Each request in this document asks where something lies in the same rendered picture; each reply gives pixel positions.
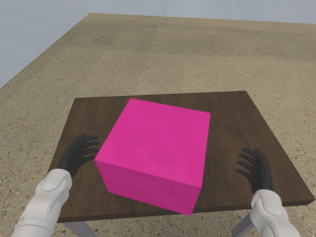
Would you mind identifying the table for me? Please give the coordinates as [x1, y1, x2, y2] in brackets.
[45, 91, 315, 237]

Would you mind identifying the right robot forearm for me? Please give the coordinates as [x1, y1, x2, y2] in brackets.
[250, 189, 301, 237]

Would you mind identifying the carton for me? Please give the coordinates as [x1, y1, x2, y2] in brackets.
[94, 98, 210, 216]

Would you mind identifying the right robot hand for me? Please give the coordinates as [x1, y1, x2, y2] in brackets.
[235, 147, 274, 195]

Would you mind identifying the left robot forearm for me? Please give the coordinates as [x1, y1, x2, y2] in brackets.
[11, 168, 72, 237]

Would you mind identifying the left robot hand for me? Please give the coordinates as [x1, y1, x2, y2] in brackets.
[57, 133, 100, 178]

